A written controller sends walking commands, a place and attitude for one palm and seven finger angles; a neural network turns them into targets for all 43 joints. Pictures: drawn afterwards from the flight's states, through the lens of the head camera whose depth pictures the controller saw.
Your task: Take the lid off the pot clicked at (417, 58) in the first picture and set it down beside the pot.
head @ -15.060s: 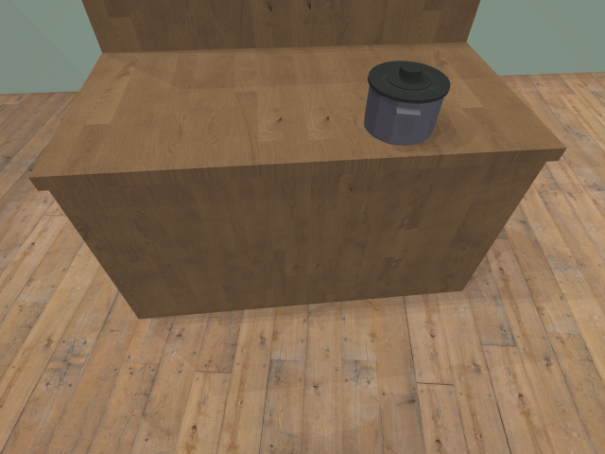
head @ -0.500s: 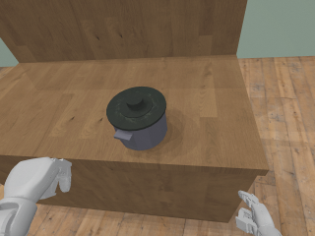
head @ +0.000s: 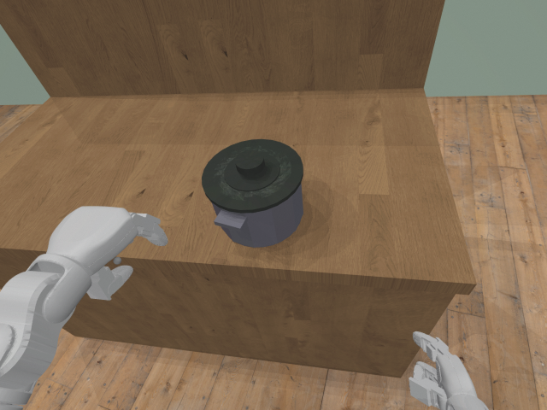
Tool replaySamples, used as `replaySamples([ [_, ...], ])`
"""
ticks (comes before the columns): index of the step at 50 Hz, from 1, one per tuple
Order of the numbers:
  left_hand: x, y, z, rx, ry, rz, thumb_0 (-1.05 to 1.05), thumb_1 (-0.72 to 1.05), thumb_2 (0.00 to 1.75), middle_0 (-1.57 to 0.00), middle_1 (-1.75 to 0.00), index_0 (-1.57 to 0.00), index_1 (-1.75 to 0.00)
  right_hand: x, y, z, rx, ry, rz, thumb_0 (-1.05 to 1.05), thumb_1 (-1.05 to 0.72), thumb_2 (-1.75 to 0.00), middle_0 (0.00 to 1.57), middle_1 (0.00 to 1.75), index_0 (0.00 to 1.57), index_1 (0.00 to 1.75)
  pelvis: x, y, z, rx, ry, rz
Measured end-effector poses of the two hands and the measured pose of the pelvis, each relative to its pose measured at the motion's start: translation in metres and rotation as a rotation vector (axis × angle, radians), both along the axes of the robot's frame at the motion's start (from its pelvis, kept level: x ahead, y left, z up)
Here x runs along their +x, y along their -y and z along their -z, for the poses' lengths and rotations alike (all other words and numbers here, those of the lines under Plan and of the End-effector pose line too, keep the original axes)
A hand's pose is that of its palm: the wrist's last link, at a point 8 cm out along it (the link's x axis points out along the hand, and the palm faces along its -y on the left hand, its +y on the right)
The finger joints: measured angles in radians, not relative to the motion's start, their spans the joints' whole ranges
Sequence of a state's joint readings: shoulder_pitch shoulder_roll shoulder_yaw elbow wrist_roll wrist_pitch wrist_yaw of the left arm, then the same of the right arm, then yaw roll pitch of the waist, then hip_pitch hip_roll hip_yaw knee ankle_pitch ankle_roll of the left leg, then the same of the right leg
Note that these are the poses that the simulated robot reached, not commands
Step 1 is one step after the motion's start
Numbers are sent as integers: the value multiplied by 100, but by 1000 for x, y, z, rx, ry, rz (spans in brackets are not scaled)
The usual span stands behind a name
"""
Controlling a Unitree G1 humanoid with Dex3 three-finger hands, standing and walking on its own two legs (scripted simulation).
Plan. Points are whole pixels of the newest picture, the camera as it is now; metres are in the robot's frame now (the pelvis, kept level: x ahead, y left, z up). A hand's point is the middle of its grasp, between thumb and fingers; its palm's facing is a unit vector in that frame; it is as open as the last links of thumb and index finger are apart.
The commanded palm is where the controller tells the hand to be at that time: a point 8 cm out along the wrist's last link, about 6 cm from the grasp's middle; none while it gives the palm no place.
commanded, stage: reach forward and open the fingers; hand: left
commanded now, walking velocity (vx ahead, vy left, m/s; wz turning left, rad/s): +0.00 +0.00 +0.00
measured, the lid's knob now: (250, 162) +0.50 +0.11 +0.09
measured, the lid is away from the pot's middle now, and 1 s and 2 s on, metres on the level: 0.00 0.00 0.00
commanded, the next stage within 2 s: move the open hand above the knob in 0.30 s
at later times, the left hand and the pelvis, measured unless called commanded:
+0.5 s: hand (113, 215) +0.32 +0.25 +0.15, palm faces -0.13 -0.05 -0.99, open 10.0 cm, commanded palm +0.29 +0.24 +0.22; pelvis +0.00 +0.01 +0.00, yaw +0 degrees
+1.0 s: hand (159, 175) +0.38 +0.20 +0.17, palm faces -0.12 -0.01 -0.99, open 10.0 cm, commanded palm +0.34 +0.20 +0.22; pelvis +0.01 +0.00 +0.00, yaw +0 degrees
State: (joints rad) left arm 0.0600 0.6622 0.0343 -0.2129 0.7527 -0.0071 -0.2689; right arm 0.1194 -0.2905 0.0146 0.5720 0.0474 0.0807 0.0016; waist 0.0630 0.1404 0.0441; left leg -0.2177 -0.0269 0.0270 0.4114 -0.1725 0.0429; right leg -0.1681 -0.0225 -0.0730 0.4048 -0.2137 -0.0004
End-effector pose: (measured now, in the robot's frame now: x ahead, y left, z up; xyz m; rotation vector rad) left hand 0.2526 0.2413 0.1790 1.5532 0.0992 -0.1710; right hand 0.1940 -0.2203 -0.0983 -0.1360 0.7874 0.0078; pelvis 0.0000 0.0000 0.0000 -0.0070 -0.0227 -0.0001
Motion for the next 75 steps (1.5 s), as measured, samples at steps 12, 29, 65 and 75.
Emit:
replaySamples([
  [12, 23, -7, -14, -13, 14, -29, 0, -24, 139, -87, -12, -86, -12, 2, -12, -3, 23, 18, -3, 1, -91, -90, 20, 30, 20, 30, -1, -10, 1, 2, -3, 3],
  [29, 57, 4, -19, -4, -10, -8, 0, -29, 145, -86, -8, -85, -8, 13, -17, -3, 16, 10, -24, 1, -91, -90, 20, 30, 20, 30, 2, -12, 2, 3, -15, -8],
  [65, 136, 63, -44, -4, 48, 6, 0, -29, 145, -87, -8, -86, -8, 13, 11, 8, 35, -43, 23, 1, -91, -90, 20, 30, 20, 30, 16, 8, 4, 18, -44, -9],
  [75, 145, 106, -15, 9, -50, 83, 0, -29, 145, -86, -8, -85, -8, 8, 13, 12, 57, -62, 51, 1, -91, -90, 20, 30, 20, 30, 19, 9, 5, 22, -44, 2],
])
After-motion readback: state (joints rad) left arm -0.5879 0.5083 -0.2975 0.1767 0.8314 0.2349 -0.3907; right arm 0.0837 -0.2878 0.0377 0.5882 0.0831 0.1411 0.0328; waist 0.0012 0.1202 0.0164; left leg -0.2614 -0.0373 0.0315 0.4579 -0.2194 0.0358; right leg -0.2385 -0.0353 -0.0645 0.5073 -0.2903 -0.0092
